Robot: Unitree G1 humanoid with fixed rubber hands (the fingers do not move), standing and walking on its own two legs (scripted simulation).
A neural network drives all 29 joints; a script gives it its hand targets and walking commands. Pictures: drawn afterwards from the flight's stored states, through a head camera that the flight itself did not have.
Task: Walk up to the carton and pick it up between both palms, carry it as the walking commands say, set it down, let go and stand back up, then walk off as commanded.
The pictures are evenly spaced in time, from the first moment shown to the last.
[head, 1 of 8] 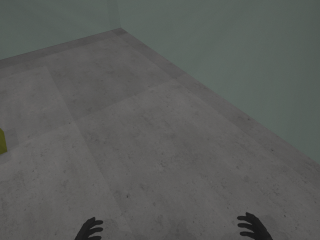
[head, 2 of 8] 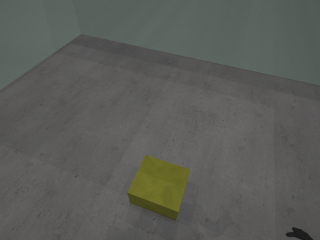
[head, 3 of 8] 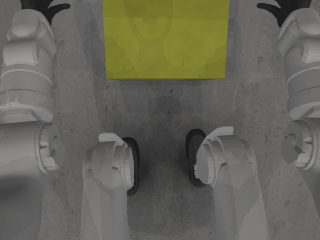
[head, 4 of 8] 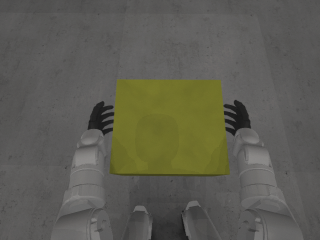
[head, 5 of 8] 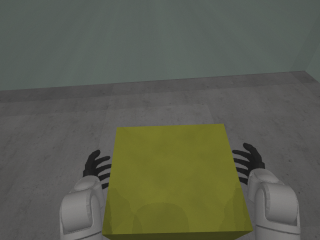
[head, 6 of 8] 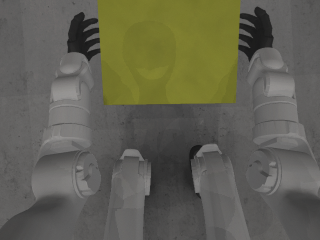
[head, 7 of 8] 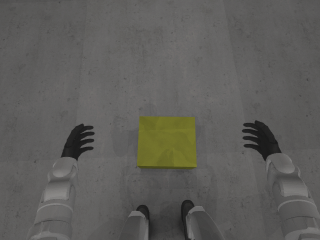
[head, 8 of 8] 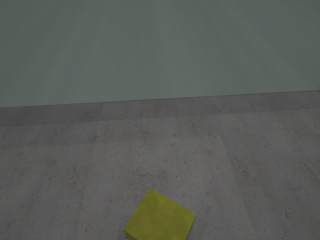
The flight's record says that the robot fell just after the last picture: no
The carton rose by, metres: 0.70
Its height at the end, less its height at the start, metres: +0.00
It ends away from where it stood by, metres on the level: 0.46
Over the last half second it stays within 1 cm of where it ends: yes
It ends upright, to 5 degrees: yes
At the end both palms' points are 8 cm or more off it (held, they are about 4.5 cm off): yes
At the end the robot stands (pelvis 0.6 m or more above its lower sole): yes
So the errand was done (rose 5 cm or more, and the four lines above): yes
